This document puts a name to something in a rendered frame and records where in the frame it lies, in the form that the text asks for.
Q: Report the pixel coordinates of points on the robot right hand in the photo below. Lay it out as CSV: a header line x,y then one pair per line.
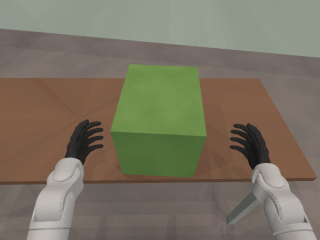
x,y
255,146

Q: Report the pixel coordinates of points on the right robot forearm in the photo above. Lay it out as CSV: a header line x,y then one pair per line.
x,y
283,210

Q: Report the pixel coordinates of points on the robot left hand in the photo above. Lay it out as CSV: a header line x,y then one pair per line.
x,y
79,141

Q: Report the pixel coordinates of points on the left robot forearm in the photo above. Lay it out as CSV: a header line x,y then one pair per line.
x,y
54,206

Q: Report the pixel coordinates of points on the table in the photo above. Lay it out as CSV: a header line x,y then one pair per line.
x,y
39,115

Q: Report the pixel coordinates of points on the carton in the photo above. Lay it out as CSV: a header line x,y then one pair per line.
x,y
159,125

